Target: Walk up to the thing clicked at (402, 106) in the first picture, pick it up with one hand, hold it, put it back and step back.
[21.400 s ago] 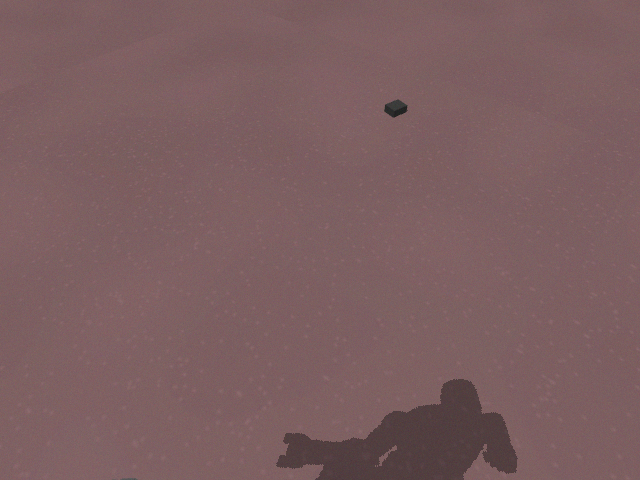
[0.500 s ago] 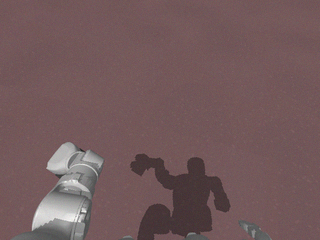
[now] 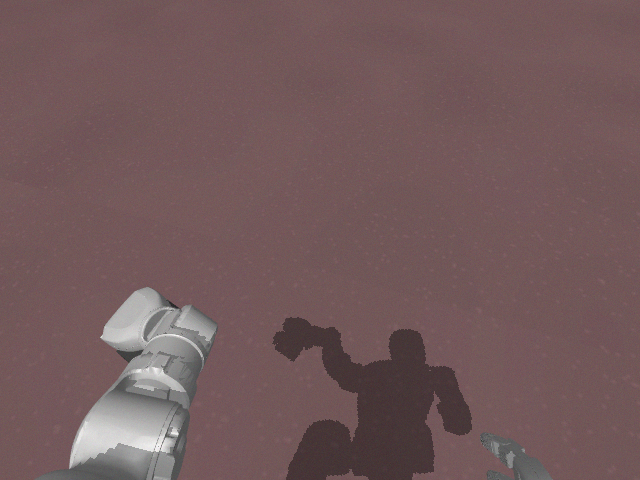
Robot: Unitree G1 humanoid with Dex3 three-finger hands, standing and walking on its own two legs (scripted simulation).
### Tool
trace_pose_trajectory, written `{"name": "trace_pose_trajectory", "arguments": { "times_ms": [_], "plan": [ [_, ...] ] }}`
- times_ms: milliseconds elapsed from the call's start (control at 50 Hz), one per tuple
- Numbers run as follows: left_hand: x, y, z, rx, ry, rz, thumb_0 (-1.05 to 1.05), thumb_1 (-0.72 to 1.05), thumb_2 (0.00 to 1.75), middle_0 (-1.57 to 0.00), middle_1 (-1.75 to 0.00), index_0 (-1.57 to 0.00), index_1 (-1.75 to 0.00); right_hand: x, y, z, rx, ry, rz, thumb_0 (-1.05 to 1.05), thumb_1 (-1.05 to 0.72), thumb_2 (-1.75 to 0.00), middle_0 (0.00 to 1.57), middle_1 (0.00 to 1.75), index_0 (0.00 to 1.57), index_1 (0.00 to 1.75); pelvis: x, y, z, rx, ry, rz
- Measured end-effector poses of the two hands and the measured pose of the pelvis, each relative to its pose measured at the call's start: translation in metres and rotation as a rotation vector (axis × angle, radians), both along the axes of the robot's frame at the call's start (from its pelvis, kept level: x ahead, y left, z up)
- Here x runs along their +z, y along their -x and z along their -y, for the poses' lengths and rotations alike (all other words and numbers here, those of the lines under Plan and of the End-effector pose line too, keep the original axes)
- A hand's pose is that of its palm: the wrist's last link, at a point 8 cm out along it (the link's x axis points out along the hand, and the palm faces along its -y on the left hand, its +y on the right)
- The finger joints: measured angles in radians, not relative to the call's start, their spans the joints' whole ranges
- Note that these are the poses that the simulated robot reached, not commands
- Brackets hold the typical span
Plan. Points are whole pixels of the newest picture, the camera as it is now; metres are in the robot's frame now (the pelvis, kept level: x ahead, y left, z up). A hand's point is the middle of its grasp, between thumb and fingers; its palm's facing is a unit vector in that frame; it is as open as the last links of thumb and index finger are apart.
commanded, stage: hold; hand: left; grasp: from above
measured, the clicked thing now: (166, 344) +0.32 +0.24 -0.08
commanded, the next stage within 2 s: crouch in 1.08 s
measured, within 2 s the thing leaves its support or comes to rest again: neither
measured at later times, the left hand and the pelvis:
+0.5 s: hand (165, 346) +0.30 +0.22 -0.03, palm faces -0.15 -0.42 -0.90, open 10.6 cm; pelvis -0.01 +0.00 +0.01, yaw +0 degrees
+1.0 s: hand (169, 347) +0.30 +0.22 -0.04, palm faces -0.17 -0.42 -0.89, open 10.6 cm; pelvis -0.01 +0.00 +0.01, yaw +0 degrees
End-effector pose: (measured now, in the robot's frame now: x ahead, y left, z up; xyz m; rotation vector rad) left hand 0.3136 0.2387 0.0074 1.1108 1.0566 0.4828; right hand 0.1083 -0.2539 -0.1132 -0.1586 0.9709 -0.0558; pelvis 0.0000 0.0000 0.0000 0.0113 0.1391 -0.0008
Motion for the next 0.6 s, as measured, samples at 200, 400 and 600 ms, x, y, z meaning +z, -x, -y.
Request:
{"name": "trace_pose_trajectory", "arguments": {
  "times_ms": [200,400,600],
  "plan": [
    [0.018,0.005,0.004,0.034,-0.005,-0.005,0.00,-0.04,0.55,-0.56,-0.56,-0.62,-0.59,0.004,-0.009,-0.002,0.010,-0.019,0.037,0.01,-0.90,-0.89,0.20,0.30,0.20,0.30,0.004,0.002,0.001,0.000,0.001,0.025],
    [0.012,0.015,0.009,0.026,0.001,-0.016,0.00,-0.05,0.55,-0.58,-0.55,-0.63,-0.59,0.008,-0.012,-0.007,0.030,-0.027,0.053,0.01,-0.90,-0.89,0.20,0.30,0.20,0.30,0.006,0.008,0.002,-0.002,0.001,0.031],
    [0.025,0.016,0.009,0.027,0.000,0.023,0.00,-0.06,0.55,-0.59,-0.55,-0.64,-0.58,0.013,-0.019,-0.009,0.031,-0.025,0.080,0.02,-0.90,-0.89,0.20,0.30,0.20,0.30,0.008,0.010,0.001,-0.003,0.002,0.050]
  ]
}}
